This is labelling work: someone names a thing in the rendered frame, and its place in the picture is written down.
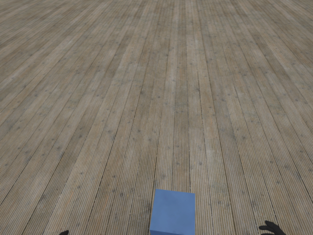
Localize carton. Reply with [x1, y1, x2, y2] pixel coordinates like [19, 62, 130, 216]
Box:
[150, 189, 195, 235]

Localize robot right hand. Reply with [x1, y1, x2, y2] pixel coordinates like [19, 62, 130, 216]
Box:
[259, 220, 286, 235]

